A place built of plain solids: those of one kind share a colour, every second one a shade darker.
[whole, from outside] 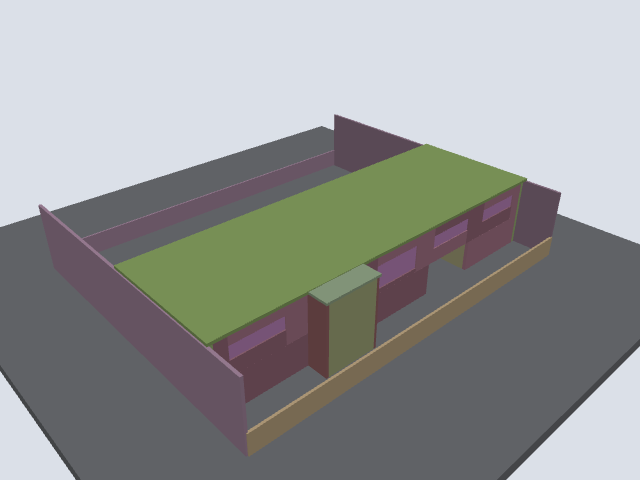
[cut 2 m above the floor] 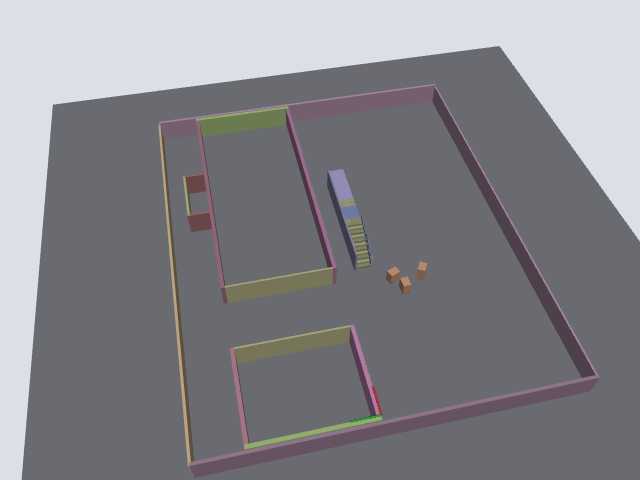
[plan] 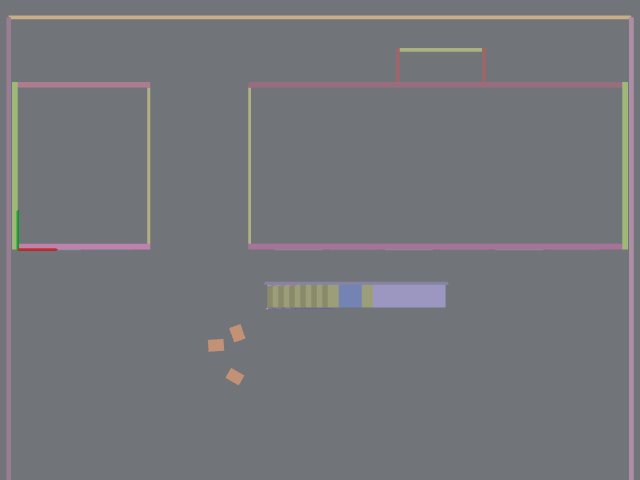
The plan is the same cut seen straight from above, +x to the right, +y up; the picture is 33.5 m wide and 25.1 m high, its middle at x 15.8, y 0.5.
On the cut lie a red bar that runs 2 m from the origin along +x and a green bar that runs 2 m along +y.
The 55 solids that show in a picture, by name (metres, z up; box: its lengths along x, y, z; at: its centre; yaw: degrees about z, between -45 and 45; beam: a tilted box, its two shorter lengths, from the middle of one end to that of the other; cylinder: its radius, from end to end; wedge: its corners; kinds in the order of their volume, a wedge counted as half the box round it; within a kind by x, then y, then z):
{
 "roof_1": {"box": [32.6, 11.0, 0.25], "at": [15.8, 3.47, 6.09]},
 "site_fence_1": {"box": [0.24, 26.98, 6.01], "at": [-0.48, -1.34, 2.96]},
 "site_fence_2": {"box": [32.56, 0.15, 1.85], "at": [15.8, -14.83, 0.88]},
 "site_fence_3": {"box": [0.24, 26.98, 6.01], "at": [32.08, -1.34, 2.96]},
 "back_1": {"box": [1.0, 0.3, 3.23], "at": [0.5, 8.62, 4.35]},
 "back_2": {"box": [4.32, 0.3, 1.25], "at": [3.16, 8.62, 3.36]},
 "back_3": {"box": [4.32, 0.3, 0.88], "at": [3.16, 8.62, 5.52]},
 "back_4": {"box": [6.92, 0.3, 2.78], "at": [3.46, 8.62, 1.34]},
 "back_5": {"box": [2.0, 0.3, 3.23], "at": [6.32, 8.62, 4.35]},
 "back_6": {"box": [4.32, 0.3, 1.25], "at": [9.48, 8.62, 3.36]},
 "back_7": {"box": [4.32, 0.3, 0.88], "at": [9.48, 8.62, 5.52]},
 "back_8": {"box": [2.0, 0.3, 3.23], "at": [12.64, 8.62, 4.35]},
 "back_9": {"box": [4.32, 0.3, 0.36], "at": [15.8, 8.62, 2.91]},
 "back_10": {"box": [4.32, 0.3, 0.88], "at": [15.8, 8.62, 5.52]},
 "back_11": {"box": [2.0, 0.3, 3.23], "at": [18.96, 8.62, 4.35]},
 "back_12": {"box": [19.56, 0.3, 2.78], "at": [21.82, 8.62, 1.34]},
 "back_13": {"box": [2.0, 0.3, 3.23], "at": [25.28, 8.62, 4.35]},
 "back_14": {"box": [4.32, 0.3, 1.25], "at": [28.44, 8.62, 3.36]},
 "back_15": {"box": [4.32, 0.3, 0.88], "at": [28.44, 8.62, 5.52]},
 "back_16": {"box": [1.0, 0.3, 3.23], "at": [31.1, 8.62, 4.35]},
 "gable_1": {"box": [0.3, 8.77, 6.01], "at": [-0.15, 4.38, 2.96]},
 "gable_2": {"box": [0.3, 8.77, 6.01], "at": [31.75, 4.38, 2.96]},
 "face_1": {"box": [6.92, 0.3, 2.78], "at": [3.46, 0.15, 1.34]},
 "face_2": {"box": [19.56, 0.3, 2.78], "at": [21.82, 0.15, 1.34]},
 "step_1": {"box": [0.86, 1.2, 0.24], "at": [13.47, -2.44, 0.07]},
 "step_2": {"box": [0.86, 1.2, 0.42], "at": [13.76, -2.44, 0.16]},
 "step_3": {"box": [0.86, 1.2, 0.61], "at": [14.05, -2.44, 0.25]},
 "step_4": {"box": [0.86, 1.2, 0.8], "at": [14.33, -2.44, 0.35]},
 "step_5": {"box": [0.86, 1.2, 0.98], "at": [14.62, -2.44, 0.44]},
 "step_6": {"box": [0.86, 1.2, 1.17], "at": [14.91, -2.44, 0.53]},
 "step_7": {"box": [0.86, 1.2, 1.35], "at": [15.2, -2.44, 0.63]},
 "step_8": {"box": [0.86, 1.2, 1.54], "at": [15.48, -2.44, 0.72]},
 "step_9": {"box": [0.86, 1.2, 1.73], "at": [15.77, -2.44, 0.81]},
 "step_10": {"box": [0.86, 1.2, 1.91], "at": [16.06, -2.44, 0.91]},
 "step_11": {"box": [0.86, 1.2, 2.1], "at": [16.34, -2.44, 1.0]},
 "step_12": {"box": [0.59, 1.2, 2.29], "at": [16.49, -2.44, 1.09]},
 "step_13": {"box": [0.86, 1.2, 2.66], "at": [18.42, -2.44, 1.28]},
 "head_1": {"box": [3.8, 1.2, 3.03], "at": [20.46, -2.44, 1.47]},
 "site_backwall_1": {"box": [32.56, 0.2, 1.85], "at": [15.8, 12.15, 0.88]},
 "pend_side_1": {"box": [0.15, 8.17, 2.78], "at": [6.85, 4.38, 1.34]},
 "pend_side_2": {"box": [0.15, 8.17, 2.78], "at": [12.12, 4.38, 1.34]},
 "floor_1": {"box": [2.07, 1.2, 2.47], "at": [17.52, -2.44, 1.19]},
 "bay_back_1": {"box": [4.72, 0.21, 6.01], "at": [22.12, 10.44, 2.96]},
 "bay_side_1": {"box": [0.21, 1.78, 6.01], "at": [19.87, 9.66, 2.96]},
 "bay_side_2": {"box": [0.21, 1.78, 6.01], "at": [24.38, 9.66, 2.96]},
 "spine_1": {"box": [9.62, 0.15, 2.8], "at": [17.7, -1.76, 1.35]},
 "glazing_1": {"box": [4.32, 0.12, 1.1], "at": [3.16, 8.62, 4.53]},
 "glazing_2": {"box": [4.32, 0.15, 1.1], "at": [9.48, 8.62, 4.53]},
 "glazing_3": {"box": [4.32, 0.11, 1.99], "at": [15.8, 8.62, 4.09]},
 "glazing_4": {"box": [4.32, 0.11, 1.1], "at": [28.44, 8.62, 4.53]},
 "bay_roof_1": {"box": [4.92, 1.93, 0.2], "at": [22.12, 9.68, 6.06]},
 "foot_bin_1": {"box": [0.82, 0.62, 1.07], "at": [10.36, -5.01, 0.48], "yaw": 3.9},
 "foot_bin_2": {"box": [0.81, 0.6, 1.24], "at": [11.35, -6.65, 0.57], "yaw": -29.8},
 "foot_bin_3": {"box": [0.62, 0.8, 1.09], "at": [11.48, -4.38, 0.5], "yaw": 20.0},
 "guard_string_1": {"wedge": [[13.04, -3.1, -0.02], [13.04, -3.1, 0.21], [13.04, -3.06, -0.02], [13.04, -3.06, 0.21], [16.49, -3.1, 2.22], [16.49, -3.1, 2.45], [16.49, -3.06, 2.22], [16.49, -3.06, 2.45]]}
}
